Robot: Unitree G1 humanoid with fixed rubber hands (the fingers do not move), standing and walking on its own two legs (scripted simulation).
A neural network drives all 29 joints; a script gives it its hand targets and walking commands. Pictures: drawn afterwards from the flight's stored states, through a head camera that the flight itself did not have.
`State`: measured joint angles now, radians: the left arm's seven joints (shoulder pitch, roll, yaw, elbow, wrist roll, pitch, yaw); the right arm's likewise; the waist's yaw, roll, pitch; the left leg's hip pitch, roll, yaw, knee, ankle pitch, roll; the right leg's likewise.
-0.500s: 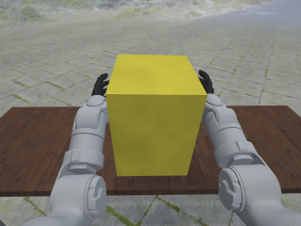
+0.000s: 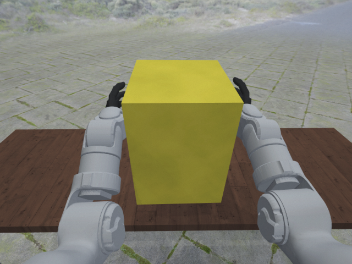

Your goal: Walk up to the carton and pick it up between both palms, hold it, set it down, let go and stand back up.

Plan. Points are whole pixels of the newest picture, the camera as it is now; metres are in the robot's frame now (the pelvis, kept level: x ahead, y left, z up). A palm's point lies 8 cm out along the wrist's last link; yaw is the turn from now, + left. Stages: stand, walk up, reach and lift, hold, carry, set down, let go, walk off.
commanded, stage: hold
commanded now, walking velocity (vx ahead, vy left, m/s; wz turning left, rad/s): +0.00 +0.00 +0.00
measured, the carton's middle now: (178, 130) +0.37 +0.02 +0.21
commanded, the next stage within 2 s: none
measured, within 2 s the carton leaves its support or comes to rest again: neither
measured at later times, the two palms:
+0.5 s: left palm (112, 113) +0.36 +0.16 +0.26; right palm (242, 107) +0.38 -0.12 +0.27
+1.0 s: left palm (111, 111) +0.35 +0.16 +0.26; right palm (242, 105) +0.38 -0.12 +0.27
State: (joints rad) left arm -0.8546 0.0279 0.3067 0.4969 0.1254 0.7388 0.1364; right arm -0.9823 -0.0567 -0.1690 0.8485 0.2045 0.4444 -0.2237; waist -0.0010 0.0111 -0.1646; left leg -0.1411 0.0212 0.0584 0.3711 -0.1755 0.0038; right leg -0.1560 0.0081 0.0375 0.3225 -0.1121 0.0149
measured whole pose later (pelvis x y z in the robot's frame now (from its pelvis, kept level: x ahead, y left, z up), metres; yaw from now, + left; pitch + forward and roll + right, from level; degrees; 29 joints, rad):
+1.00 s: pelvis +0.00 +0.00 +0.00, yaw +0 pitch -4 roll +0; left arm -0.86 0.03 0.31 0.45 0.13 0.81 0.12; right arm -1.00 -0.07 -0.15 0.80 0.23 0.54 -0.25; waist 0.00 0.01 -0.18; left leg -0.14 0.02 0.06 0.38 -0.17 0.00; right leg -0.15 0.01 0.04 0.32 -0.11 0.01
